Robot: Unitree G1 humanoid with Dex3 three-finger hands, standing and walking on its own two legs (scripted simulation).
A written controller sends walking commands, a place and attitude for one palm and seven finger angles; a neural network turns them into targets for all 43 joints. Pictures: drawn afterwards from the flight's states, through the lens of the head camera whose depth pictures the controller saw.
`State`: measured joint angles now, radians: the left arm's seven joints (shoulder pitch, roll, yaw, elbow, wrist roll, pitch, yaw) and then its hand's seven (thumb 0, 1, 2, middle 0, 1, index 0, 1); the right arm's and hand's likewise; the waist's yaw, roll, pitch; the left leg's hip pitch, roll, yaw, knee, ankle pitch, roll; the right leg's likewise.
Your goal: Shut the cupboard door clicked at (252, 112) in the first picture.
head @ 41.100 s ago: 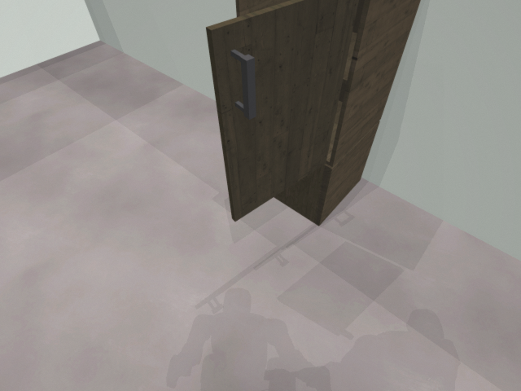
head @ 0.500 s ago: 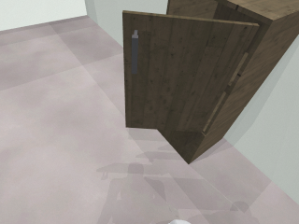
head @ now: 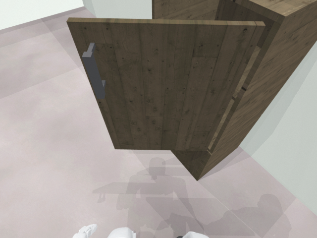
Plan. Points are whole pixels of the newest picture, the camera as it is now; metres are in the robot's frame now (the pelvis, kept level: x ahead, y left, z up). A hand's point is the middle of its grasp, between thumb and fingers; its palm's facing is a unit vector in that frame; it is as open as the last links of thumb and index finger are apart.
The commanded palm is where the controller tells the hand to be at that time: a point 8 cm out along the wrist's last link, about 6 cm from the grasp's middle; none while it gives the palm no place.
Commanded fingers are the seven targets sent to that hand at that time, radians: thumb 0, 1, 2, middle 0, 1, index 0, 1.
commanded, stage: come to a stop and stand still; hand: left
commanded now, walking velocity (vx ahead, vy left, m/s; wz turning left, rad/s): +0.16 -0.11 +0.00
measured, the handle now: (96, 72) +0.47 +0.17 +0.14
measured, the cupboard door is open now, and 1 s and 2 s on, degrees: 52 52 52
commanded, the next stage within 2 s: look again from close up in 1.10 s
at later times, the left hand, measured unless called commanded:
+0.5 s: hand out of the picture +0.03 +0.16 -0.16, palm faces +0.06 -0.97 -0.22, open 7.4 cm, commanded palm none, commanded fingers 0.00 0.90 0.90 -0.20 -0.30 -0.20 -0.30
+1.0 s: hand out of the picture +0.01 +0.18 -0.16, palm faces +0.03 -0.98 -0.19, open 7.3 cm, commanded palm none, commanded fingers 0.00 0.90 0.90 -0.20 -0.30 -0.20 -0.30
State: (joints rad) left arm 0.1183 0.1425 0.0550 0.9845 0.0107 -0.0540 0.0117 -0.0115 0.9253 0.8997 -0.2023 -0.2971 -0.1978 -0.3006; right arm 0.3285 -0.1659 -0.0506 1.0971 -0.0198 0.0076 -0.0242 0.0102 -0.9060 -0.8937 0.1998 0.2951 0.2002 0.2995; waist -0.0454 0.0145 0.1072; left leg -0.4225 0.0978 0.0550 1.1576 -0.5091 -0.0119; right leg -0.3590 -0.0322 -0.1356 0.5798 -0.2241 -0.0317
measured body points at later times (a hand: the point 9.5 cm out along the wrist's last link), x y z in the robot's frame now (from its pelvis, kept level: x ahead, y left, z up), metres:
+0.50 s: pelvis +0.03 -0.02 +0.01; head +0.07 -0.03 +0.45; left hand +0.02 +0.21 -0.15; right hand +0.14 -0.23 -0.15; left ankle +0.05 +0.09 -0.72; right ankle +0.05 -0.11 -0.73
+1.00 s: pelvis +0.00 +0.00 +0.02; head +0.01 +0.01 +0.46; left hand +0.01 +0.23 -0.15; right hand -0.02 -0.20 -0.15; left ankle +0.02 +0.10 -0.73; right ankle +0.05 -0.11 -0.73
